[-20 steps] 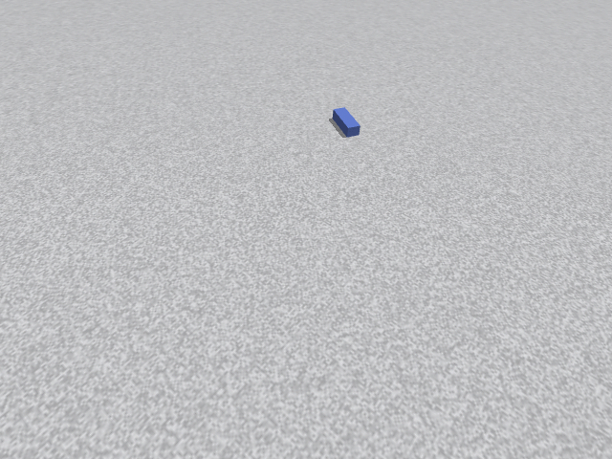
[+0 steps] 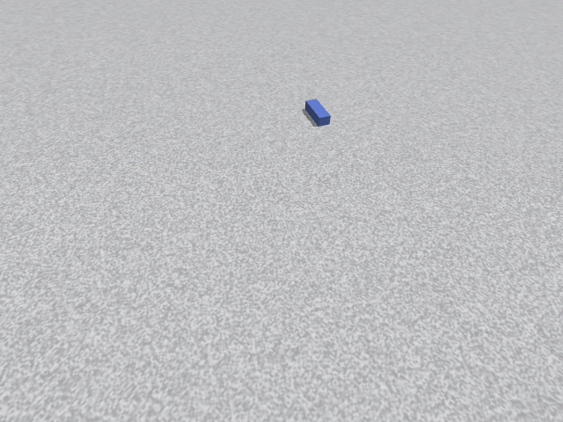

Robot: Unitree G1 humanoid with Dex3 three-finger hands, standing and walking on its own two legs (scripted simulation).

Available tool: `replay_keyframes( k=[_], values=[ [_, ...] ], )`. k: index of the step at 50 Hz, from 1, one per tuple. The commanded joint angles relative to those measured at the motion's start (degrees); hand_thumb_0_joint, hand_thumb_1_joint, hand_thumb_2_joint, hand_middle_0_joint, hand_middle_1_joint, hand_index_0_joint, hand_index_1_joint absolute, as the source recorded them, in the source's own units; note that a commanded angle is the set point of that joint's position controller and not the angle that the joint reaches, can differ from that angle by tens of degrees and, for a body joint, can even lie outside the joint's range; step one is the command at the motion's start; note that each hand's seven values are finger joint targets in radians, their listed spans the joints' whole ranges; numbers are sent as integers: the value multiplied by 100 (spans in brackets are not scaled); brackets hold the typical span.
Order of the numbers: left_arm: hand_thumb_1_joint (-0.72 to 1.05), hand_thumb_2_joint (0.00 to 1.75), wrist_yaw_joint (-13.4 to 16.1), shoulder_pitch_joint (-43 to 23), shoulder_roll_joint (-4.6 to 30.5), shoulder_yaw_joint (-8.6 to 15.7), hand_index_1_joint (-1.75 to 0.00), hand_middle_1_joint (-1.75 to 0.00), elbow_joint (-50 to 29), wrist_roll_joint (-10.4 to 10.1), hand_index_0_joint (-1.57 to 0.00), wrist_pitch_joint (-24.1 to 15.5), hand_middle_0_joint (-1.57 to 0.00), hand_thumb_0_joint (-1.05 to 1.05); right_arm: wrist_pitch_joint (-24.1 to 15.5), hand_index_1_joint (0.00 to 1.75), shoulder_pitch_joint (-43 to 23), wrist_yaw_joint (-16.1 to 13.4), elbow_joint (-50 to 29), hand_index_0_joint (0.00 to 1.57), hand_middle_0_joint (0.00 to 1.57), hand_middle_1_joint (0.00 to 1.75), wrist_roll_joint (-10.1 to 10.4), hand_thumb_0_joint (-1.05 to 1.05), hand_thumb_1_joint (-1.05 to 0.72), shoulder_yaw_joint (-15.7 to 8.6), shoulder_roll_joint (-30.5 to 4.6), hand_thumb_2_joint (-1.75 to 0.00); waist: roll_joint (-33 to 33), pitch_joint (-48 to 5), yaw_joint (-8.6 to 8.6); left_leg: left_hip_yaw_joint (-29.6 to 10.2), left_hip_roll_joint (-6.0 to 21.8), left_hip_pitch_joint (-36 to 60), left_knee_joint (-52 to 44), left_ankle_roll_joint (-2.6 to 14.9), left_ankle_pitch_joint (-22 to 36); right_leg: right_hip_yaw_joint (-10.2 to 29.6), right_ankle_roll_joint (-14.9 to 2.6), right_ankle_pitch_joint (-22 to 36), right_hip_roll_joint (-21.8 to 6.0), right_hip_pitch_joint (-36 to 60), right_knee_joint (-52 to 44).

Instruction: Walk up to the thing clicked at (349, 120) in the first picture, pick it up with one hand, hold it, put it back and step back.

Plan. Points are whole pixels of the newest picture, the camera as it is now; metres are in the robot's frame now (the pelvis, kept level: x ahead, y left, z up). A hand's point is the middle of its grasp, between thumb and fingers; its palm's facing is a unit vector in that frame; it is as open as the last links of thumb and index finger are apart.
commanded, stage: stand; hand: left
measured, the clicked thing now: (317, 112) +2.04 -0.22 -0.75
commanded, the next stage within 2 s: walk up in 0.72 s
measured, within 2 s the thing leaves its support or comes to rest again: neither
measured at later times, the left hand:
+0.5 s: hand out of the picture +0.08 +0.25 -0.16, palm faces -0.02 -0.94 -0.34, open 7.4 cm
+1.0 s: hand (117, 408) +0.19 +0.25 -0.12, palm faces -0.23 -0.87 -0.44, open 7.4 cm
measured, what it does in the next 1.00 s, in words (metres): lifts its right foot, turning right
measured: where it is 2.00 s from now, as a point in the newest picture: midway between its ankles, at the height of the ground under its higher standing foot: (291, 346)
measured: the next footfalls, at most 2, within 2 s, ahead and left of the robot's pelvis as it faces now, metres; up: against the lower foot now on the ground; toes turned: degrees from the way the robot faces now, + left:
right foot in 1.04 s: +0.13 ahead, -0.21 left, +0.00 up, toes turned -25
left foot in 1.48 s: +0.51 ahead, +0.02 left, +0.00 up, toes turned -25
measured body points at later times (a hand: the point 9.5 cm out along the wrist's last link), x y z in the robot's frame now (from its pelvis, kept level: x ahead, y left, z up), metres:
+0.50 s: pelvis +0.00 +0.00 +0.00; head +0.01 +0.00 +0.45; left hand +0.08 +0.30 -0.13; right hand +0.08 -0.30 -0.13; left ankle +0.00 +0.13 -0.75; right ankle +0.00 -0.12 -0.75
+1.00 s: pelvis +0.05 -0.03 -0.02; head +0.04 -0.06 +0.43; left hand +0.20 +0.30 -0.10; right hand +0.06 -0.38 -0.14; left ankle +0.00 +0.13 -0.75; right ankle +0.08 -0.18 -0.73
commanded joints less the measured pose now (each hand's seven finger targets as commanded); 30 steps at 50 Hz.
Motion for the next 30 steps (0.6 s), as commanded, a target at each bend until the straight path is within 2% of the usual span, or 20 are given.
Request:
replay_keyframes(
  k=[1, 12, 20, 30],
  values=[
    [90, 90, 96, -214, 1203, 195, -30, -30, -357, 8, -20, -141, -20, 0, -146, 30, -237, -76, -302, 20, 20, 30, -1, 0, -90, -255, -1206, -90, 58, -452, -13, -512, 657, 67, -305, 179, 792, 561, -146, 790, -721, 100, -304],
    [90, 90, 91, -197, 1215, 197, -30, -30, -359, 9, -20, -144, -20, 0, -145, 30, -203, -71, -294, 20, 20, 30, -2, 0, -90, -265, -1204, -90, 12, -395, -15, -526, 654, 101, -340, 170, 765, 553, -136, 703, -697, 33, -355],
    [90, 90, 95, -222, 1220, 214, -30, -30, -382, 22, -20, -138, -20, 0, -157, 30, -233, -88, -331, 20, 20, 30, -4, 0, -90, -272, -1240, -90, 75, -556, -6, -492, 684, 215, -308, 201, 994, 562, -143, 1050, -741, 173, -274],
    [90, 90, 93, -195, 1235, 216, -30, -30, -349, 10, -20, -124, -20, 0, -148, 30, -217, -83, -318, 20, 20, 30, -3, 0, -90, -279, -1225, -90, -4, -336, -8, -503, 663, 123, -403, 185, 697, 582, -152, 683, -705, 37, -359]
  ],
)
